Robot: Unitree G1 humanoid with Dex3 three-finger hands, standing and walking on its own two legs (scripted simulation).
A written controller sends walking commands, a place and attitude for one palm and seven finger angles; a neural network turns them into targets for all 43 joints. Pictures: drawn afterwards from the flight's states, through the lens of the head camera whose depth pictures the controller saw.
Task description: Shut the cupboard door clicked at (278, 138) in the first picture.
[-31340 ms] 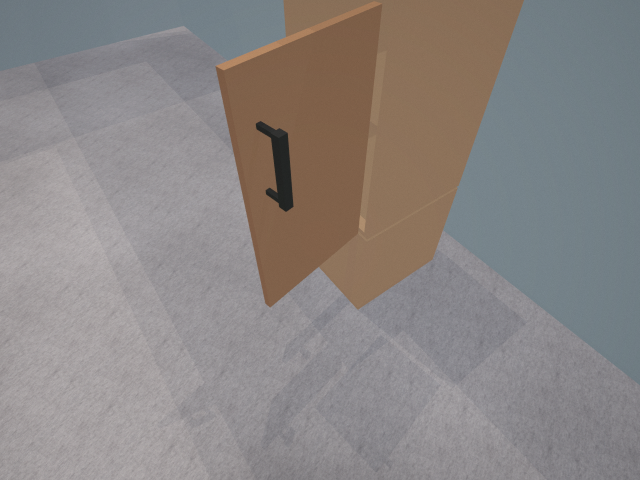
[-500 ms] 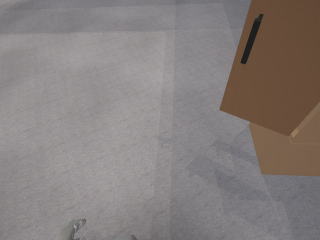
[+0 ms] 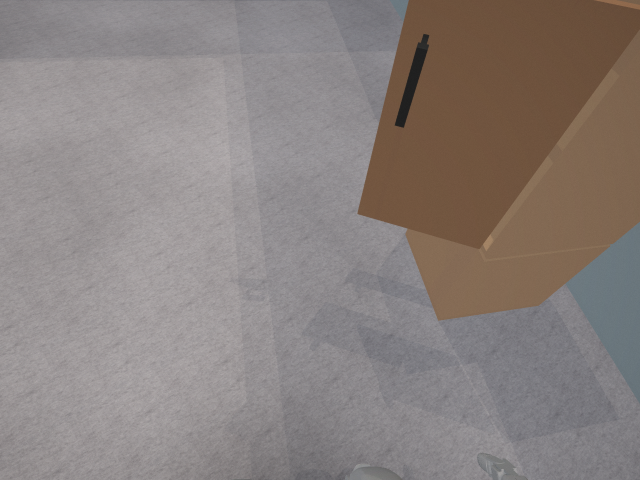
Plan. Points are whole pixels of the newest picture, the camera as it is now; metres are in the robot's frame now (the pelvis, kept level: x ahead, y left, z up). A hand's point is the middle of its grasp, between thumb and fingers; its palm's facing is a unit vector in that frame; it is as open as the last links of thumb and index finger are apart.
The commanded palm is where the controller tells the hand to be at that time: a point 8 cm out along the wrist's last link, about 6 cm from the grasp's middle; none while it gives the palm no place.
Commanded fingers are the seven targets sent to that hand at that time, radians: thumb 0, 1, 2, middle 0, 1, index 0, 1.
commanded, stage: turn to face it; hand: left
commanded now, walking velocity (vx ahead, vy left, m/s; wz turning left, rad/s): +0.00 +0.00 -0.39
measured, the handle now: (412, 82) +0.75 -0.10 +0.08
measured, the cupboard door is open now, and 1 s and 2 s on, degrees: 62 62 62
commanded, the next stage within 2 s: take the last steps up to it in 0.24 s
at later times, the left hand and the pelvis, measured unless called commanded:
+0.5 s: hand (221, 471) +0.14 +0.14 -0.15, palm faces -0.19 -0.95 -0.24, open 7.4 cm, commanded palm none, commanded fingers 0.00 0.90 0.90 -0.20 -0.30 -0.20 -0.30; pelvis +0.02 -0.03 +0.01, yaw -10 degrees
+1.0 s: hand (292, 375) +0.28 +0.06 -0.17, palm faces -0.36 -0.91 -0.18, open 7.4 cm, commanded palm none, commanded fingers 0.00 0.90 0.90 -0.20 -0.30 -0.20 -0.30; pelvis +0.14 -0.10 +0.00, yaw -18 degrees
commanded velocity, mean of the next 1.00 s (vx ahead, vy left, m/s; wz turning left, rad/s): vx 0.19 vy -0.08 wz -0.19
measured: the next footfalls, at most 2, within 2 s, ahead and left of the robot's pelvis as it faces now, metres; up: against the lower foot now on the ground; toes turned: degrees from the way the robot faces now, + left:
right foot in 0.26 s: +0.02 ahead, -0.14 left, +0.00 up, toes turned -11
left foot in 0.62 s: +0.12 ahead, +0.08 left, +0.00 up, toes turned -5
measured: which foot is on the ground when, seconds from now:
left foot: down 0.00-0.28, up 0.30-0.60, down 0.62-1.00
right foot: up 0.00-0.24, down 0.26-0.62, up 0.64-1.00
